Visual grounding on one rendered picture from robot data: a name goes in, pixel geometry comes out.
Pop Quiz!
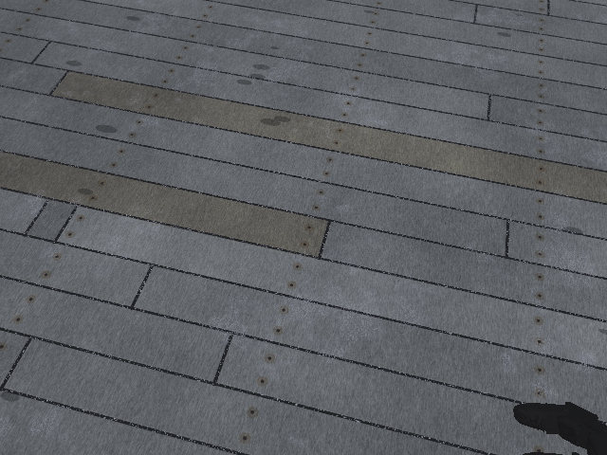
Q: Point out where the robot right hand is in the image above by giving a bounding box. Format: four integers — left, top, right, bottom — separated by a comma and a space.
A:
513, 402, 607, 455

